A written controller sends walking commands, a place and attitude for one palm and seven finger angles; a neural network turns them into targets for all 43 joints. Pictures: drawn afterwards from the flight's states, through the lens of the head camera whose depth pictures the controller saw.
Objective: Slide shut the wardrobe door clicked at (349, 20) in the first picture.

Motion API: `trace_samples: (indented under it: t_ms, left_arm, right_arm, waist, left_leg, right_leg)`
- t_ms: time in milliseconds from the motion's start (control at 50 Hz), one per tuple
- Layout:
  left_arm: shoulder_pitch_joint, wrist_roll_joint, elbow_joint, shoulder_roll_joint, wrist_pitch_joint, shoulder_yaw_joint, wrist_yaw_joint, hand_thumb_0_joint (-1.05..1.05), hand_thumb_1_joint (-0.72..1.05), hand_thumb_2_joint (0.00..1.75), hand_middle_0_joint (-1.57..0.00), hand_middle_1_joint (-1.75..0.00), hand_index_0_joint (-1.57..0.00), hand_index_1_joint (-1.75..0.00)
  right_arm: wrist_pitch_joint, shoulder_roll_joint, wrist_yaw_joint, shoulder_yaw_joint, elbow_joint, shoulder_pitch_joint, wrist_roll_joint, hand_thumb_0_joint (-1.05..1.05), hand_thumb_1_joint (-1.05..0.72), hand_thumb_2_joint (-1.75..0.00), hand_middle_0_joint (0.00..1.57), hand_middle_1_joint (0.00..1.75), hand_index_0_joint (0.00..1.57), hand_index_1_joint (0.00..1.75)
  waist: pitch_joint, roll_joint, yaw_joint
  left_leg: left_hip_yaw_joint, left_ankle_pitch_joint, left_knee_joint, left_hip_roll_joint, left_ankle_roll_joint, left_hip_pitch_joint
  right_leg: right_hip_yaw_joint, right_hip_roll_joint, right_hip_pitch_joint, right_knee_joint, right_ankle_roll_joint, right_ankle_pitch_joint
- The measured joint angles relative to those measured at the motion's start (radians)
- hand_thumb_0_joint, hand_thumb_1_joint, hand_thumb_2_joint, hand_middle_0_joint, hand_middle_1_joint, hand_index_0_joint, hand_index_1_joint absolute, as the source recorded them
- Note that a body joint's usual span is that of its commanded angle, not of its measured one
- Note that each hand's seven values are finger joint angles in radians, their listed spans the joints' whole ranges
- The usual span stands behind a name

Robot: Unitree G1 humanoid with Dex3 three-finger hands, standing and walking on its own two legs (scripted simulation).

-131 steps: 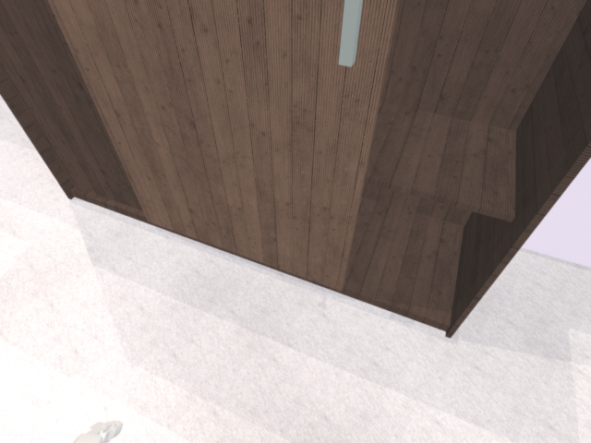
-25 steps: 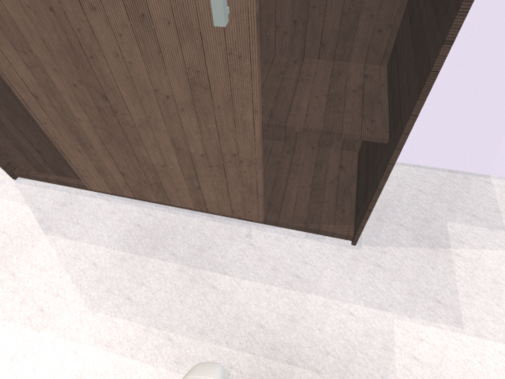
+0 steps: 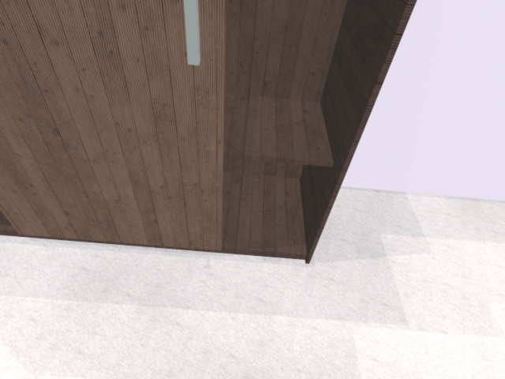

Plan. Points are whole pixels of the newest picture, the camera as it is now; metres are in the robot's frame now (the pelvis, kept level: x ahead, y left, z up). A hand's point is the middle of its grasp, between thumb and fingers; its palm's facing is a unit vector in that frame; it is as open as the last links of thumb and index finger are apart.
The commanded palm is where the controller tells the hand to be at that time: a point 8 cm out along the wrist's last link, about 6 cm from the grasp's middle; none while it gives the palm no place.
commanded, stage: take the last steps up to it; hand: left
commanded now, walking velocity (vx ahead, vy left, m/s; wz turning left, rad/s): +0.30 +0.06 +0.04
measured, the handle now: (193, 9) +0.78 +0.19 +0.27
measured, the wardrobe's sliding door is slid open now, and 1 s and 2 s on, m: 0.40 0.40 0.40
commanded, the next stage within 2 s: come to a stop and stand still in 0.78 s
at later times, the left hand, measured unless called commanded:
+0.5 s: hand out of the picture +0.10 +0.18 -0.17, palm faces +0.10 -0.97 -0.21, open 7.2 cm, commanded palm none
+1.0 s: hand (133, 297) +0.32 +0.26 -0.18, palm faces +0.07 -0.97 -0.22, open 7.3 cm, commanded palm none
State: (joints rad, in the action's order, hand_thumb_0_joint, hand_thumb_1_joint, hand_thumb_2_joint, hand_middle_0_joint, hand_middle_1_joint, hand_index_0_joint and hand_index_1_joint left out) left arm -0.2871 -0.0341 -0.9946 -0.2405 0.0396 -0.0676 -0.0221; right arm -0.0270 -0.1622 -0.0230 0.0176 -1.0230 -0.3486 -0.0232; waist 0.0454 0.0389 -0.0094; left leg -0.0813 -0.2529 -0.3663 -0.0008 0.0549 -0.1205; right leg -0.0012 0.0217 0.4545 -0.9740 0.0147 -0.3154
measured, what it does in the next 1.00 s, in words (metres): walks ahead: right foot, then left foot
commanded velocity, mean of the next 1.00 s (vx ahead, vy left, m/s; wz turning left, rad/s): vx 0.17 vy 0.02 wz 0.01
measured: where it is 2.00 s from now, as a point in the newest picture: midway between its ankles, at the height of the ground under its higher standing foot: outside the picture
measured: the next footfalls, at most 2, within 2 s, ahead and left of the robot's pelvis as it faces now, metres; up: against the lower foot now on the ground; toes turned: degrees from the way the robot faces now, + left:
right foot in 0.22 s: +0.09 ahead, -0.13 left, +0.00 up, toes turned -6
left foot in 0.64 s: +0.32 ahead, +0.17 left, +0.00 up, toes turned +11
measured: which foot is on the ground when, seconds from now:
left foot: down 0.00-0.24, up 0.26-0.62, down 0.64-1.00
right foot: up 0.00-0.20, down 0.22-0.64, up 0.66-1.00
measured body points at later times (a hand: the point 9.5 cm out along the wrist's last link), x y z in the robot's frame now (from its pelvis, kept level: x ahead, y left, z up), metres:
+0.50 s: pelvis +0.12 +0.00 +0.00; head +0.12 -0.01 +0.45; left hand +0.10 +0.23 -0.16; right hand +0.13 -0.24 -0.16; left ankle +0.20 +0.14 -0.69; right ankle +0.05 -0.13 -0.75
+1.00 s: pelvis +0.28 +0.08 -0.01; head +0.29 +0.07 +0.44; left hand +0.32 +0.31 -0.16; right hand +0.30 -0.14 -0.17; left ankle +0.28 +0.16 -0.75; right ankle +0.33 -0.03 -0.73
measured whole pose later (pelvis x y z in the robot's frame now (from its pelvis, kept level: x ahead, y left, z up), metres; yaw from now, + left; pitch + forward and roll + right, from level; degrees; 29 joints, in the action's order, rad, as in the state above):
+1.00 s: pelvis +0.28 +0.08 -0.01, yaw +1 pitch -1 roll +2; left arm -0.24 -0.02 -1.04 -0.17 0.00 -0.05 0.02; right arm -0.04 -0.14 -0.03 0.02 -1.07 -0.27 -0.02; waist -0.02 0.02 -0.01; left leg -0.18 -0.24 -0.43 0.03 0.06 -0.19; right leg 0.07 0.08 0.40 -0.71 0.01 -0.26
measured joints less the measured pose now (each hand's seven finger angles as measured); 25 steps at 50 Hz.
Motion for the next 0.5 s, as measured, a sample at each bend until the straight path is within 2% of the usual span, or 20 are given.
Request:
trace_samples:
  t_ms: [100,160,200,240,280,320,360,420,500]
  left_arm:
    - [0.032,0.002,-0.015,0.03,-0.002,0.016,-0.005,0.01,0.91,0.9,-0.2,-0.3,-0.2,-0.3]
    - [0.065,0.004,-0.012,0.056,-0.011,0.022,-0.006,0.01,0.91,0.9,-0.2,-0.3,-0.2,-0.3]
    - [0.084,0.006,-0.006,0.073,-0.025,0.024,-0.006,0.01,0.91,0.9,-0.2,-0.3,-0.2,-0.3]
    - [0.101,0.005,-0.002,0.088,-0.054,0.026,-0.001,0.01,0.91,0.9,-0.2,-0.3,-0.2,-0.3]
    - [0.099,0.011,-0.003,0.108,-0.08,0.031,0.006,0.01,0.91,0.9,-0.2,-0.3,-0.2,-0.3]
    - [0.074,0.025,-0.001,0.113,-0.1,0.014,0.026,-0.01,0.93,0.9,-0.2,-0.3,-0.2,-0.3]
    - [0.046,0.022,-0.006,0.097,-0.108,0.005,0.04,-0.02,0.95,0.9,-0.2,-0.3,-0.2,-0.3]
    - [-0.004,0.013,-0.039,0.086,-0.108,0.009,0.043,-0.02,0.96,0.9,-0.2,-0.3,-0.2,-0.3]
    - [-0.069,0.008,-0.091,0.091,-0.101,0.021,0.037,-0.01,0.94,0.9,-0.2,-0.3,-0.2,-0.3]
  right_arm:
    - [-0.012,0.01,0.0,0.001,-0.047,-0.078,-0.004,0.0,-0.91,-0.9,0.2,0.3,0.2,0.3]
    - [-0.009,0.013,0.001,0.002,-0.082,-0.119,-0.006,0.0,-0.91,-0.9,0.2,0.3,0.2,0.3]
    - [-0.005,0.016,0.002,0.001,-0.107,-0.146,-0.004,0.0,-0.91,-0.9,0.2,0.3,0.2,0.3]
    - [-0.002,0.02,0.006,0.0,-0.131,-0.17,0.004,0.0,-0.91,-0.9,0.2,0.3,0.2,0.3]
    - [0.012,0.021,0.014,0.002,-0.153,-0.17,0.002,0.0,-0.91,-0.9,0.2,0.3,0.2,0.3]
    - [0.023,0.022,0.023,0.009,-0.16,-0.159,-0.001,0.0,-0.91,-0.9,0.2,0.3,0.2,0.3]
    - [0.028,0.018,0.029,0.018,-0.148,-0.129,-0.004,0.01,-0.91,-0.9,0.2,0.3,0.2,0.3]
    - [0.028,-0.001,0.034,0.034,-0.102,-0.059,-0.005,0.01,-0.91,-0.9,0.2,0.3,0.2,0.3]
    - [0.022,-0.021,0.048,0.047,-0.035,0.043,-0.002,0.0,-0.91,-0.9,0.2,0.3,0.19,0.3]
  waist:
    - [-0.025,-0.018,-0.034]
    - [-0.044,-0.034,-0.051]
    - [-0.054,-0.045,-0.055]
    - [-0.064,-0.058,-0.051]
    - [-0.067,-0.078,-0.045]
    - [-0.054,-0.074,-0.03]
    - [-0.042,-0.065,-0.015]
    - [-0.038,-0.065,-0.013]
    - [-0.048,-0.065,-0.006]
  left_leg:
    - [-0.015,-0.006,0.025,0.013,0.002,0.025]
    - [-0.018,-0.027,0.013,0.015,-0.006,0.031]
    - [-0.018,-0.059,-0.025,0.015,-0.015,0.027]
    - [-0.009,-0.119,-0.135,0.006,-0.021,-0.006]
    - [0.011,-0.201,-0.359,-0.01,-0.022,-0.09]
    - [0.011,-0.186,-0.545,-0.023,-0.025,-0.183]
    - [0.006,-0.131,-0.636,-0.047,-0.036,-0.266]
    - [0.007,-0.046,-0.647,-0.088,-0.056,-0.368]
    - [0.002,0.053,-0.531,-0.122,-0.068,-0.438]
  right_leg:
    - [0.04,0.039,-0.057,0.182,-0.006,-0.04]
    - [0.06,0.039,-0.095,0.291,-0.013,-0.045]
    - [0.076,0.03,-0.144,0.393,-0.02,-0.004]
    - [0.09,0.023,-0.188,0.461,-0.034,0.072]
    - [0.116,0.016,-0.212,0.44,-0.035,0.043]
    - [0.128,0.018,-0.26,0.474,-0.033,0.019]
    - [0.132,0.02,-0.31,0.528,-0.026,0.026]
    - [0.138,0.021,-0.376,0.599,-0.018,0.037]
    - [0.142,0.03,-0.437,0.647,0.007,0.023]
